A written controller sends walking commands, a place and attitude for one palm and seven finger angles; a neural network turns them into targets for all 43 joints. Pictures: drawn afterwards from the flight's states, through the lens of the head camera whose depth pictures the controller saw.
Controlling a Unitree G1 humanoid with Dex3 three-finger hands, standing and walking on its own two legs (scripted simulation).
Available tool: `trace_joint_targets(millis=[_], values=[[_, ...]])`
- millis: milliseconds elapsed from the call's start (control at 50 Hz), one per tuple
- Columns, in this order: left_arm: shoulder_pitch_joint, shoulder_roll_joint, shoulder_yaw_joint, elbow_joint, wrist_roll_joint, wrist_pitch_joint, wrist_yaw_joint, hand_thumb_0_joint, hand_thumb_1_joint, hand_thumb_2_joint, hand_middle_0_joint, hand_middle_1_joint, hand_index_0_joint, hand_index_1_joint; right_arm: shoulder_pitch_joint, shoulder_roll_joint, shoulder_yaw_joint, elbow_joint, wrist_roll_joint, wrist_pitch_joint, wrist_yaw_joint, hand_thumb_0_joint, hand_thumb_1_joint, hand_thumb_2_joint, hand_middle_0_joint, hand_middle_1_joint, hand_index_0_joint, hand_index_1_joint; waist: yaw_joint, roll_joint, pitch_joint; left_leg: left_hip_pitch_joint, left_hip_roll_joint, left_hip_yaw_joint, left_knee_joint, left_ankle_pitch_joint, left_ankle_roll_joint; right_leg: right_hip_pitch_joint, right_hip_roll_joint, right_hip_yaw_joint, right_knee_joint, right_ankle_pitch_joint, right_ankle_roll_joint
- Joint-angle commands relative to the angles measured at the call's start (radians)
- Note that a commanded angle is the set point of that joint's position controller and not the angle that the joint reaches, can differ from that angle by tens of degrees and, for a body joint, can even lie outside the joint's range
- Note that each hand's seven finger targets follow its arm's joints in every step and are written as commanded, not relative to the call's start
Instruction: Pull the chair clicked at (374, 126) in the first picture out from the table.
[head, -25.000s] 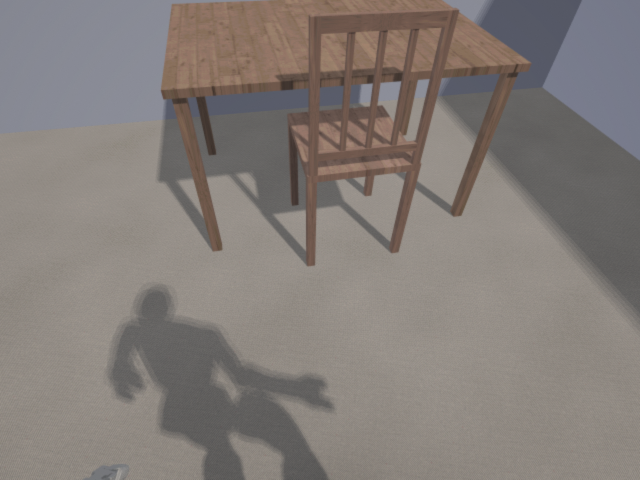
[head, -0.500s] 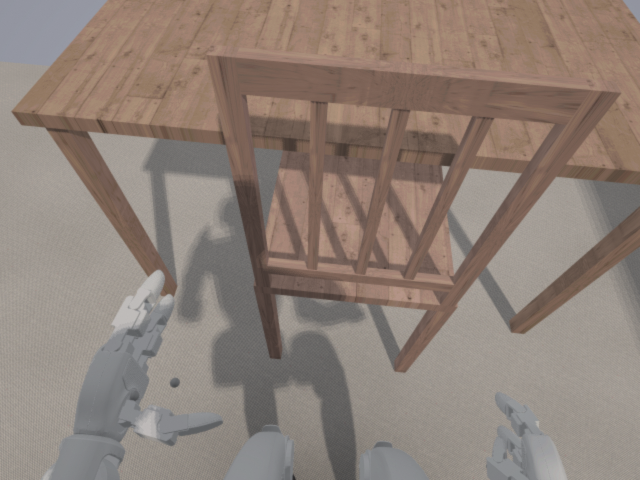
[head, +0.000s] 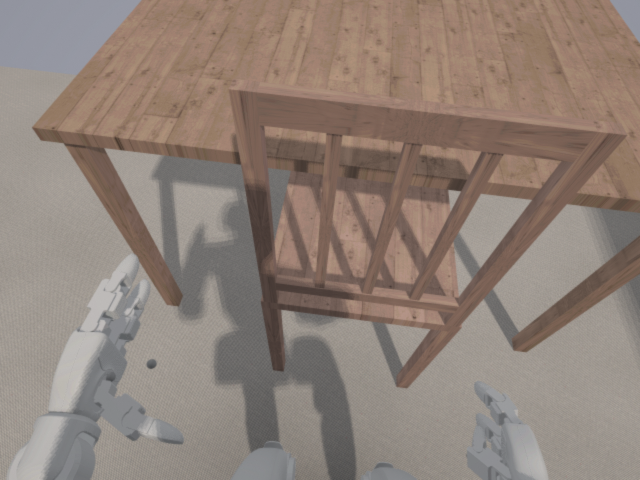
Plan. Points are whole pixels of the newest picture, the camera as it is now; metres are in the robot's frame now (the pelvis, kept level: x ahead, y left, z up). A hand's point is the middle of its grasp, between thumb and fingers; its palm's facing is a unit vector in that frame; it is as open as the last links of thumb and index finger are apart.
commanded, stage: raise the hand toward the chair's back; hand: left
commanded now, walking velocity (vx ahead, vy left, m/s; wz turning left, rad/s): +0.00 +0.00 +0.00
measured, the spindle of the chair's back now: (384, 233) +0.45 -0.06 +0.02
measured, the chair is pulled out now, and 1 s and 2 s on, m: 0.00 0.00 0.00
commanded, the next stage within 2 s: aim the fingers beside a spindle in 0.52 s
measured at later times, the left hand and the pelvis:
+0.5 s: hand (162, 367) +0.24 +0.19 +0.03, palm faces -0.06 -1.00 -0.05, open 16.9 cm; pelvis -0.01 -0.01 +0.00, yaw +0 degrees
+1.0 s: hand (191, 353) +0.25 +0.17 +0.03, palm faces -0.07 -1.00 -0.04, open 16.9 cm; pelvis -0.01 -0.02 -0.01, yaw +0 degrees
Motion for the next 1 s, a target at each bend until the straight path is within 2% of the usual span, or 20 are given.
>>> trace_joint_targets(millis=[0, 60, 140, 180, 200, 240, 280, 340, 380, 400, 480, 580, 660, 740, 780, 820, 860, 880, 900, 980], values=[[-0.121, 0.137, 0.079, -0.090, -0.006, -0.073, -0.015, 0.000, -0.500, 0.300, -0.060, -0.080, -0.060, -0.080, -0.018, -0.170, -0.071, -0.109, 0.009, -0.056, -0.005, 0.000, -0.900, -0.900, 0.200, 0.300, 0.200, 0.300, -0.027, 0.060, -0.171, 0.238, 0.035, -0.101, -0.164, 0.297, -0.065, -0.013, 0.006, 0.019, -0.104, 0.194, -0.014], [-0.099, 0.119, 0.049, -0.059, -0.019, -0.032, -0.068, 0.000, -0.500, 0.300, -0.060, -0.080, -0.060, -0.080, -0.024, -0.184, -0.074, -0.134, 0.019, -0.060, -0.006, 0.000, -0.900, -0.900, 0.200, 0.300, 0.200, 0.300, -0.022, 0.036, -0.198, 0.233, 0.028, -0.095, -0.177, 0.253, -0.053, 0.019, 0.005, 0.027, -0.128, 0.178, -0.012], [-0.085, 0.172, 0.098, -0.162, -0.038, -0.033, -0.076, 0.000, -0.500, 0.300, -0.060, -0.080, -0.060, -0.080, -0.017, -0.177, -0.080, -0.144, 0.016, -0.077, -0.002, 0.000, -0.900, -0.900, 0.200, 0.300, 0.200, 0.300, 0.001, 0.047, -0.295, 0.294, 0.028, -0.093, -0.178, 0.362, -0.052, 0.087, 0.005, 0.033, -0.131, 0.259, -0.010], [-0.082, 0.196, 0.136, -0.186, -0.041, -0.051, -0.045, 0.000, -0.500, 0.300, -0.060, -0.080, -0.060, -0.080, -0.015, -0.169, -0.082, -0.130, 0.010, -0.080, 0.000, 0.000, -0.900, -0.900, 0.200, 0.300, 0.200, 0.300, 0.005, 0.045, -0.284, 0.293, 0.030, -0.093, -0.174, 0.388, -0.055, 0.084, 0.009, 0.030, -0.127, 0.272, -0.011], [-0.087, 0.180, 0.129, -0.195, -0.042, -0.067, -0.030, 0.000, -0.500, 0.300, -0.060, -0.080, -0.060, -0.080, -0.014, -0.165, -0.081, -0.125, 0.008, -0.080, 0.002, 0.000, -0.900, -0.900, 0.200, 0.300, 0.200, 0.300, 0.001, 0.048, -0.265, 0.286, 0.029, -0.091, -0.176, 0.386, -0.057, 0.077, 0.009, 0.030, -0.126, 0.272, -0.011], [-0.092, 0.153, 0.121, -0.153, -0.037, -0.088, -0.005, 0.000, -0.500, 0.300, -0.060, -0.080, -0.060, -0.080, -0.018, -0.161, -0.080, -0.116, 0.007, -0.078, 0.007, 0.000, -0.900, -0.900, 0.200, 0.300, 0.200, 0.300, -0.007, 0.043, -0.195, 0.250, 0.031, -0.094, -0.182, 0.312, -0.059, 0.031, 0.009, 0.021, -0.122, 0.208, -0.011], [-0.100, 0.159, 0.123, -0.116, -0.021, -0.099, 0.005, 0.000, -0.500, 0.300, -0.060, -0.080, -0.060, -0.080, -0.021, -0.166, -0.081, -0.107, 0.005, -0.075, 0.008, 0.000, -0.900, -0.900, 0.200, 0.300, 0.200, 0.300, -0.009, 0.064, -0.177, 0.227, 0.027, -0.089, -0.175, 0.274, -0.054, 0.012, 0.007, 0.026, -0.119, 0.180, -0.014], [-0.101, 0.136, 0.078, -0.085, -0.017, -0.096, -0.024, 0.000, -0.500, 0.300, -0.060, -0.080, -0.060, -0.080, -0.022, -0.174, -0.080, -0.118, 0.011, -0.075, 0.009, 0.000, -0.900, -0.900, 0.200, 0.300, 0.200, 0.300, -0.020, 0.053, -0.187, 0.215, 0.024, -0.079, -0.170, 0.227, -0.048, 0.015, 0.004, 0.037, -0.126, 0.161, -0.012], [-0.098, 0.145, 0.074, -0.081, -0.017, -0.082, -0.045, 0.000, -0.500, 0.300, -0.060, -0.080, -0.060, -0.080, -0.022, -0.178, -0.080, -0.124, 0.015, -0.076, 0.006, 0.000, -0.900, -0.900, 0.200, 0.300, 0.200, 0.300, -0.022, 0.037, -0.209, 0.214, 0.024, -0.077, -0.167, 0.226, -0.041, 0.034, 0.004, 0.043, -0.133, 0.169, -0.011], [-0.108, 0.152, 0.071, -0.111, -0.021, -0.080, -0.055, 0.000, -0.500, 0.300, -0.060, -0.080, -0.060, -0.080, -0.021, -0.180, -0.079, -0.130, 0.017, -0.079, 0.004, 0.000, -0.900, -0.900, 0.200, 0.300, 0.200, 0.300, -0.020, 0.055, -0.232, 0.226, 0.023, -0.076, -0.169, 0.238, -0.040, 0.050, 0.002, 0.048, -0.135, 0.183, -0.011], [-0.110, 0.181, 0.106, -0.153, -0.036, -0.080, -0.051, 0.000, -0.500, 0.300, -0.060, -0.080, -0.060, -0.080, -0.026, -0.173, -0.076, -0.128, 0.017, -0.088, -0.002, 0.000, -0.900, -0.900, 0.200, 0.300, 0.200, 0.300, -0.012, 0.051, -0.244, 0.238, 0.022, -0.078, -0.171, 0.248, -0.038, 0.069, 0.006, 0.050, -0.144, 0.187, -0.010], [-0.122, 0.168, 0.118, -0.112, -0.036, -0.093, -0.024, 0.000, -0.500, 0.300, -0.060, -0.080, -0.060, -0.080, -0.032, -0.165, -0.071, -0.113, 0.013, -0.087, -0.003, 0.000, -0.900, -0.900, 0.200, 0.300, 0.200, 0.300, -0.018, 0.028, -0.184, 0.194, 0.019, -0.075, -0.169, 0.204, -0.036, 0.048, 0.005, 0.049, -0.146, 0.151, -0.009], [-0.149, 0.121, 0.057, -0.057, -0.028, -0.087, -0.047, 0.000, -0.500, 0.300, -0.060, -0.080, -0.060, -0.080, -0.028, -0.172, -0.069, -0.114, 0.016, -0.089, -0.003, 0.000, -0.900, -0.900, 0.200, 0.300, 0.200, 0.300, -0.034, 0.021, -0.171, 0.168, 0.016, -0.069, -0.151, 0.175, -0.034, 0.023, -0.001, 0.058, -0.141, 0.137, -0.007], [-0.162, 0.133, 0.055, -0.081, -0.029, -0.088, -0.067, 0.000, -0.500, 0.300, -0.060, -0.080, -0.060, -0.080, -0.022, -0.174, -0.074, -0.119, 0.015, -0.098, -0.004, 0.000, -0.900, -0.900, 0.200, 0.300, 0.200, 0.300, -0.026, 0.016, -0.236, 0.180, 0.015, -0.065, -0.133, 0.216, -0.030, 0.056, -0.005, 0.070, -0.132, 0.183, -0.005], [-0.176, 0.159, 0.073, -0.093, -0.026, -0.093, -0.056, 0.000, -0.500, 0.300, -0.060, -0.080, -0.060, -0.080, -0.022, -0.172, -0.073, -0.113, 0.013, -0.098, -0.004, 0.000, -0.900, -0.900, 0.200, 0.300, 0.200, 0.300, -0.025, 0.025, -0.242, 0.178, 0.016, -0.063, -0.122, 0.236, -0.029, 0.060, -0.004, 0.076, -0.127, 0.203, -0.006], [-0.178, 0.148, 0.070, -0.106, -0.025, -0.105, -0.041, 0.000, -0.500, 0.300, -0.060, -0.080, -0.060, -0.080, -0.025, -0.165, -0.072, -0.115, 0.012, -0.098, -0.001, 0.000, -0.900, -0.900, 0.200, 0.300, 0.200, 0.300, -0.018, 0.049, -0.239, 0.184, 0.017, -0.065, -0.125, 0.237, -0.033, 0.044, -0.004, 0.069, -0.116, 0.196, -0.008], [-0.207, 0.126, 0.054, -0.104, -0.023, -0.113, -0.021, 0.000, -0.500, 0.300, -0.060, -0.080, -0.060, -0.080, -0.025, -0.163, -0.070, -0.111, 0.008, -0.096, 0.001, 0.000, -0.900, -0.900, 0.200, 0.300, 0.200, 0.300, -0.025, 0.038, -0.230, 0.174, 0.017, -0.065, -0.122, 0.227, -0.033, 0.027, -0.005, 0.064, -0.109, 0.188, -0.006], [-0.204, 0.151, 0.081, -0.081, -0.013, -0.114, -0.009, 0.000, -0.500, 0.300, -0.060, -0.080, -0.060, -0.080, -0.026, -0.165, -0.074, -0.104, 0.009, -0.092, 0.000, 0.000, -0.900, -0.900, 0.200, 0.300, 0.200, 0.300, -0.022, 0.018, -0.225, 0.163, 0.020, -0.065, -0.117, 0.226, -0.033, 0.025, -0.002, 0.066, -0.105, 0.184, -0.007], [-0.208, 0.129, 0.061, -0.088, -0.014, -0.118, -0.005, 0.000, -0.500, 0.300, -0.060, -0.080, -0.060, -0.080, -0.026, -0.164, -0.072, -0.109, 0.007, -0.092, 0.002, 0.000, -0.900, -0.900, 0.200, 0.300, 0.200, 0.300, -0.018, 0.045, -0.240, 0.164, 0.016, -0.064, -0.117, 0.232, -0.034, 0.028, -0.006, 0.068, -0.098, 0.192, -0.008], [-0.185, 0.109, 0.038, -0.025, 0.004, -0.102, 0.003, 0.000, -0.500, 0.300, -0.060, -0.080, -0.060, -0.080, -0.026, -0.167, -0.075, -0.111, 0.009, -0.077, 0.008, 0.000, -0.900, -0.900, 0.200, 0.300, 0.200, 0.300, -0.021, 0.017, -0.230, 0.147, 0.019, -0.060, -0.107, 0.230, -0.033, 0.012, -0.005, 0.066, -0.089, 0.200, -0.007]])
